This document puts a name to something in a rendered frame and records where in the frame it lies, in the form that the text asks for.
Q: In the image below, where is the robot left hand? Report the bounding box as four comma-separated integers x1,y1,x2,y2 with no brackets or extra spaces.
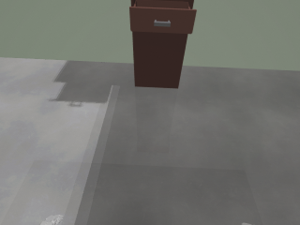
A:
39,215,64,225

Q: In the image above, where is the drawer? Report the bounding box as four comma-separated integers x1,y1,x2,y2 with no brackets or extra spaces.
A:
129,0,197,34

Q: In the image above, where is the cabinet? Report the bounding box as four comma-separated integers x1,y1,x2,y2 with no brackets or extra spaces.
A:
130,0,194,89

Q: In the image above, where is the handle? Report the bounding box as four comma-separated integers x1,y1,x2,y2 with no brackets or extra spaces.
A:
154,20,171,27

